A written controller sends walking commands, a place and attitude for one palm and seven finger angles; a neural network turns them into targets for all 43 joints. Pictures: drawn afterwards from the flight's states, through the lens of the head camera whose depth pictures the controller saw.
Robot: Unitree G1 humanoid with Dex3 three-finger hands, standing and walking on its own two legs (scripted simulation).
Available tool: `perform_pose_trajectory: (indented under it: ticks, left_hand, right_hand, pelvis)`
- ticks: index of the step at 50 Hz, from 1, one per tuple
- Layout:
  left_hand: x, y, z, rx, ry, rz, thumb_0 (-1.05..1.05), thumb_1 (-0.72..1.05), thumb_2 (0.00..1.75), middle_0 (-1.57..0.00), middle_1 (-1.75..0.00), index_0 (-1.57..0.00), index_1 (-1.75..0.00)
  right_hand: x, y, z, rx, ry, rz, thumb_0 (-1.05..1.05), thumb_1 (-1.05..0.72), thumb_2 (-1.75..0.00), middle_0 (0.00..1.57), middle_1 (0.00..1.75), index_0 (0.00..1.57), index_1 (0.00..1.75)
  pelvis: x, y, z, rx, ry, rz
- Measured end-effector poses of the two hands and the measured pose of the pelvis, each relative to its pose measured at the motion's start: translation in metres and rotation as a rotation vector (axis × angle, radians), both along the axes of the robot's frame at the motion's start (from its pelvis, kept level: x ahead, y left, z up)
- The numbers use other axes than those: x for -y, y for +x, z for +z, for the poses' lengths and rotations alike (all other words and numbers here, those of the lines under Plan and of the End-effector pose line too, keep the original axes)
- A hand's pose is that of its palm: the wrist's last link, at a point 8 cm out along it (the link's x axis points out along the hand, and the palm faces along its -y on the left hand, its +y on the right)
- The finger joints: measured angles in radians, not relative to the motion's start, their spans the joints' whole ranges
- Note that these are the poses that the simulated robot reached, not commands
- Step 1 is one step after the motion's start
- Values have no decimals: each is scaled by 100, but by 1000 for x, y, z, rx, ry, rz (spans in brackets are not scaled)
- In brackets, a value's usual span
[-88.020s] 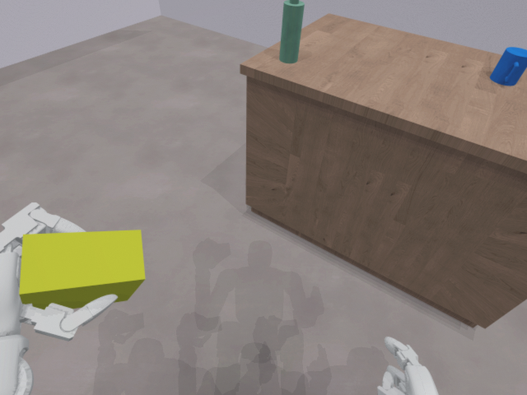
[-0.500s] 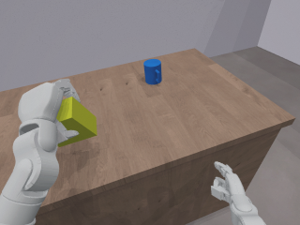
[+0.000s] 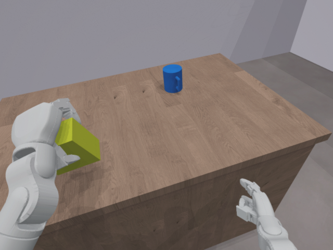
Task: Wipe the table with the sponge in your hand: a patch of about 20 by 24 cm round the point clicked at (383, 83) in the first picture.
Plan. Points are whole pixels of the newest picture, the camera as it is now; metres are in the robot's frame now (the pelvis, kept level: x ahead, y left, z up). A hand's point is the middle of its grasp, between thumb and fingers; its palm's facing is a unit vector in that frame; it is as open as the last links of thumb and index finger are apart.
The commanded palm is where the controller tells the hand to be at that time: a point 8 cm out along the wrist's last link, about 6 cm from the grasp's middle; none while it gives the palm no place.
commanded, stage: bring the sponge back beside the body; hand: left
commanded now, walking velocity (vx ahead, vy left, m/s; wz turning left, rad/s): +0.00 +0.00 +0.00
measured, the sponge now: (69, 151) +0.25 +0.28 +0.15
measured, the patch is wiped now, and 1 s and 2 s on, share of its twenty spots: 1.00 1.00 1.00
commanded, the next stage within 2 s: step back with the hand held close in 1.18 s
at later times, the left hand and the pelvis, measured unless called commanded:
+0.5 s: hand (54, 152) +0.22 +0.27 +0.19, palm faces +0.31 -0.22 -0.92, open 9.8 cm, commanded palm +0.16 +0.27 +0.26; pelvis +0.00 +0.00 +0.00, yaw +0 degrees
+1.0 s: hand (44, 163) +0.19 +0.28 +0.18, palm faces +0.31 -0.20 -0.93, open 9.8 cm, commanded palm +0.14 +0.28 +0.25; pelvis -0.01 +0.00 +0.00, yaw +0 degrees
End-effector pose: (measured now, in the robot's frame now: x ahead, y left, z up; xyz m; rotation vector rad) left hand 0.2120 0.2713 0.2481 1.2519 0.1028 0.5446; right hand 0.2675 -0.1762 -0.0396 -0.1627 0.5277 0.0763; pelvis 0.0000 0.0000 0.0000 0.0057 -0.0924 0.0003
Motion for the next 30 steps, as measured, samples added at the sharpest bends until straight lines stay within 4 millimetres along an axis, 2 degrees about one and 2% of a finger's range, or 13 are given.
perform_pose_trajectory:
  ticks: [9, 18, 30]
  left_hand:
    - [5, -6, -5, -16, -8, -28, 0, -53, 104, -76, -141, -81, -138]
    - [-4, -24, -10, -27, -6, 11, 0, -53, 104, -76, -141, -81, -137]
    - [2, -36, -12, -20, 2, -24, 0, -53, 104, -76, -141, -81, -137]
  right_hand:
    - [3, -3, -2, -8, 14, 0, 1, -90, -90, 20, 30, 20, 30]
    - [9, -3, -3, -12, -15, 2, 1, -90, -90, 20, 30, 20, 30]
    - [-1, -3, 3, 22, 5, 12, 1, -90, -90, 20, 30, 20, 30]
  pelvis:
    - [0, 4, 0, -5, 0, -13]
    - [1, 3, -1, 5, -3, -6]
    - [0, 0, -1, 13, -3, -9]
